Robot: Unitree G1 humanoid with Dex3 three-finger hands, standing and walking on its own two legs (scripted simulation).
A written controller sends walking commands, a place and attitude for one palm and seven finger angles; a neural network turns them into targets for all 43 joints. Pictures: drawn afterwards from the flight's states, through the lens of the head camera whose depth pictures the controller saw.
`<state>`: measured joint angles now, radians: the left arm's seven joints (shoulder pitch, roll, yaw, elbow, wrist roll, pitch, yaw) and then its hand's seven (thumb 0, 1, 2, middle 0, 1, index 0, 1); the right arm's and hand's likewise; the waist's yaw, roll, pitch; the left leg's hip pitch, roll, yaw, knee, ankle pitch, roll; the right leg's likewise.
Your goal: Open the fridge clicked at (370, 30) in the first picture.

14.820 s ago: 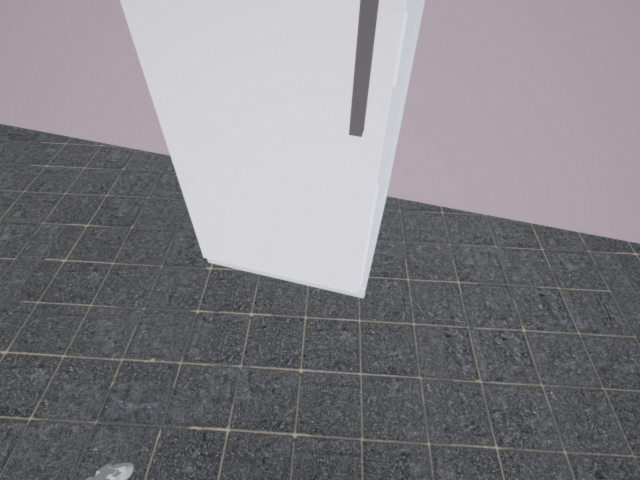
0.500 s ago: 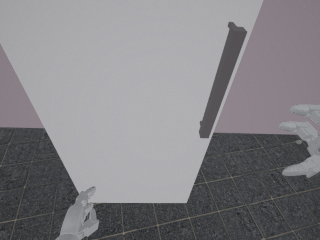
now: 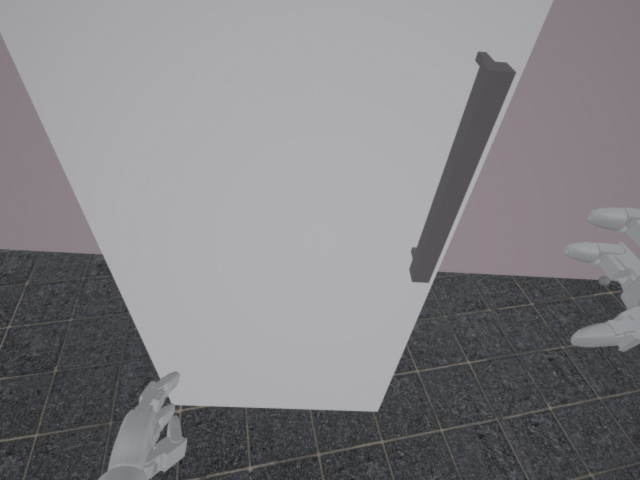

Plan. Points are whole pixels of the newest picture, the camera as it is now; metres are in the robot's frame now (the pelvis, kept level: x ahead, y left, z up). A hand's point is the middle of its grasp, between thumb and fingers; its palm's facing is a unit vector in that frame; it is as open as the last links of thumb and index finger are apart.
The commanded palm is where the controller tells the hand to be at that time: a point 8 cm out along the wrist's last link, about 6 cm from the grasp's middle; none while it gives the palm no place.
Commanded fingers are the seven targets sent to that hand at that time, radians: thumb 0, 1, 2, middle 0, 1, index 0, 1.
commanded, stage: raise the hand to about handle height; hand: right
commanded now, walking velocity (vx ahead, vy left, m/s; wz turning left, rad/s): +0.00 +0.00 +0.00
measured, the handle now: (445, 184) +0.46 -0.16 +0.17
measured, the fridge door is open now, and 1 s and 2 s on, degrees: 0 0 0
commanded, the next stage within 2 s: move the hooked fingers beside the handle in 0.04 s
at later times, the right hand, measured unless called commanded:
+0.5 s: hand (573, 258) +0.31 -0.27 +0.19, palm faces +0.09 +1.00 -0.05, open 14.0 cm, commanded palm +0.28 -0.31 +0.19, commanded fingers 0.00 0.50 -0.30 0.30 1.20 0.30 1.20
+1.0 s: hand (538, 239) +0.35 -0.25 +0.18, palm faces +0.07 +1.00 -0.03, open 14.0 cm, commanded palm +0.32 -0.29 +0.18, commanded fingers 0.00 0.50 -0.30 0.30 1.20 0.30 1.20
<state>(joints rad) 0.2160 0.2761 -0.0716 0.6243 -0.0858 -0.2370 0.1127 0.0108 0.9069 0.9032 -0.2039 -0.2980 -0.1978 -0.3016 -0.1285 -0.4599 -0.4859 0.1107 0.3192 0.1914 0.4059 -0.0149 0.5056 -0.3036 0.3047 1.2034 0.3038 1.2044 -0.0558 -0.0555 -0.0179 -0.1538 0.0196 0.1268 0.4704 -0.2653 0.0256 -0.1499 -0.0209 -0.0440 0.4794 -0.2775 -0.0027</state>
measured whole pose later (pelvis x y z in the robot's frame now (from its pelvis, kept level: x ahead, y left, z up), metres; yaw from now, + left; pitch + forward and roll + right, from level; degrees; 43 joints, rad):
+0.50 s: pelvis +0.00 +0.00 +0.00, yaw +0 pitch -2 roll +0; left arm 0.21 0.27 -0.08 0.63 -0.08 -0.22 0.11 0.01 0.91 0.90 -0.21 -0.30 -0.20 -0.30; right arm -0.25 -0.45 -0.43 0.23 0.29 0.18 0.37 -0.01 0.51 -0.30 0.30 1.20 0.30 1.20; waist -0.03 -0.05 -0.02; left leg -0.17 0.03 0.12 0.47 -0.26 0.02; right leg -0.17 -0.01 -0.05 0.48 -0.27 -0.01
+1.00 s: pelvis +0.00 -0.01 +0.00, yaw +0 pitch -1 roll +0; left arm 0.22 0.26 -0.07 0.64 -0.09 -0.18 0.11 0.01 0.91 0.90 -0.21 -0.30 -0.20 -0.30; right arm -0.35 -0.41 -0.37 0.33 0.26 0.18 0.30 -0.01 0.51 -0.30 0.30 1.20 0.30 1.20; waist -0.02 -0.05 -0.03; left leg -0.19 0.03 0.11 0.47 -0.26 0.02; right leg -0.18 -0.01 -0.05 0.47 -0.27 -0.01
